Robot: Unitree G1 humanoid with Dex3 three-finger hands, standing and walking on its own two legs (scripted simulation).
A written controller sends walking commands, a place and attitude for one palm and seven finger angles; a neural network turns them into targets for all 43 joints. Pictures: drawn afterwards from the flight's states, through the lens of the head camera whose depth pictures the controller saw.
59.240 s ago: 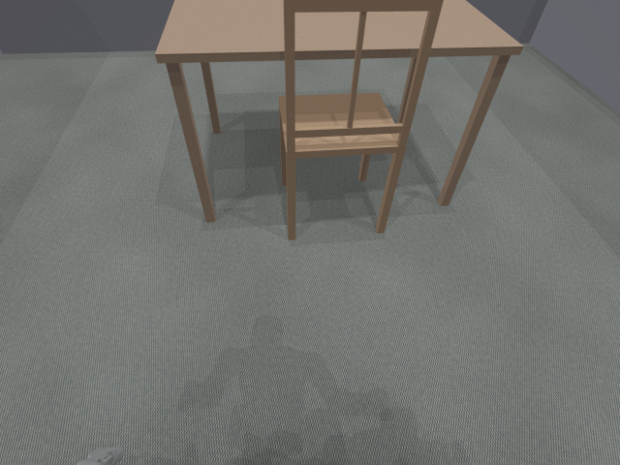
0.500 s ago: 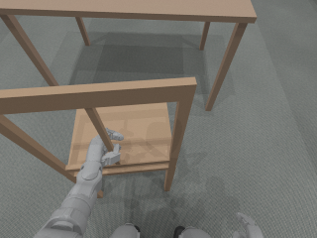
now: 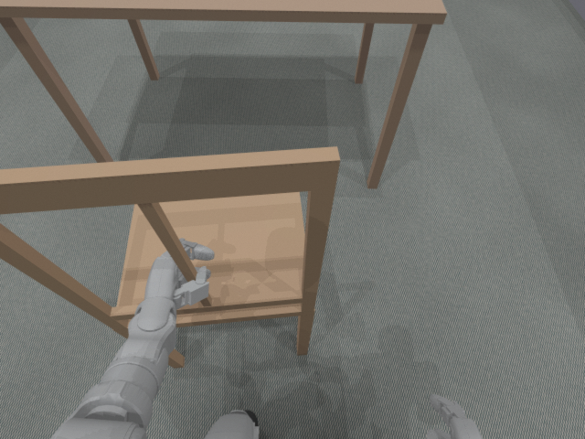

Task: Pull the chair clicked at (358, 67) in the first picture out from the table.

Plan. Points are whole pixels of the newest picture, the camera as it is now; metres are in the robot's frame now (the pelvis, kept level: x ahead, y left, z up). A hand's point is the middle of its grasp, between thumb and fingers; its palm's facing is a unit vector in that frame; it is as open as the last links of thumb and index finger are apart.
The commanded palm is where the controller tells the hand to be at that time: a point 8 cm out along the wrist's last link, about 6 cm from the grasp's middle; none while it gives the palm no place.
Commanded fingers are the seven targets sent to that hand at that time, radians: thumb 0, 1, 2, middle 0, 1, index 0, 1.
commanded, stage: stop walking, hand still on the chair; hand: left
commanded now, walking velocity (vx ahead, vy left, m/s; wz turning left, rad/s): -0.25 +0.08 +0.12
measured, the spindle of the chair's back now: (184, 264) +0.35 +0.19 -0.04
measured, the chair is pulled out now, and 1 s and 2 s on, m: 0.58 0.69 0.69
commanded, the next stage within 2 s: open the thumb and straighten the fingers in 1.06 s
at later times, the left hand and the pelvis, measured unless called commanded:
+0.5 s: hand (199, 347) +0.24 +0.15 -0.06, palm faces +0.03 -0.99 -0.15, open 4.9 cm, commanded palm +0.22 +0.20 -0.05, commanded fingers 0.00 0.90 0.90 -0.50 -1.45 -0.50 -1.45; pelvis -0.04 +0.01 +0.00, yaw +2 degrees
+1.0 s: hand (196, 352) +0.23 +0.15 -0.07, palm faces +0.06 -0.98 -0.18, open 5.0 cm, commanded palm +0.21 +0.20 -0.05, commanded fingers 0.00 0.90 0.90 -0.50 -1.45 -0.50 -1.45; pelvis +0.00 +0.00 +0.00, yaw +1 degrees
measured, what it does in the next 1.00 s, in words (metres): stands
